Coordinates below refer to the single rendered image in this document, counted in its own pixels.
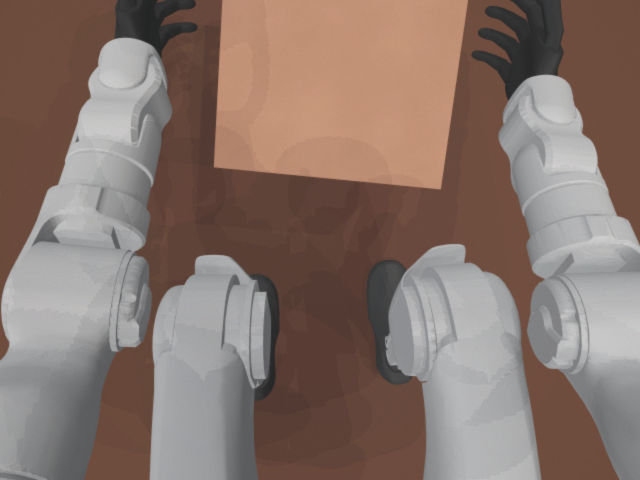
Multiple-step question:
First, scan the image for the robot left foot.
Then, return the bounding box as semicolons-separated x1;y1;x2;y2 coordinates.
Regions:
249;274;280;401

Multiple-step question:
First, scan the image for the left robot forearm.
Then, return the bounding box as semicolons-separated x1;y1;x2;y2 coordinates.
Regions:
1;38;172;342

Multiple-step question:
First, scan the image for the right robot hand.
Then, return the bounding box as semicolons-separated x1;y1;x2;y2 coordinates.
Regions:
472;0;564;101

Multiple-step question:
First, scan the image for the robot right upper arm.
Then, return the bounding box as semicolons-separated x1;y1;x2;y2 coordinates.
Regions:
527;271;640;480

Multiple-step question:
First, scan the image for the left robot hand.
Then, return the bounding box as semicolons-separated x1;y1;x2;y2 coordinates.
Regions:
115;0;197;58

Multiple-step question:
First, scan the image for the carton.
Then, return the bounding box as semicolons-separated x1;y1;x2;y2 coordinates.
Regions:
214;0;468;189

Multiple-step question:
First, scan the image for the left robot thigh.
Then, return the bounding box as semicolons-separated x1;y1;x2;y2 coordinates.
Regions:
150;274;271;480

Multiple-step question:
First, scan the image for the right robot forearm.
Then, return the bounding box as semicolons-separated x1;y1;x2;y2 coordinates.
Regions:
498;75;640;279

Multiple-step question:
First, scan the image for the robot left upper arm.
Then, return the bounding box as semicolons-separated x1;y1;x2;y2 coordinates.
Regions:
0;241;152;480

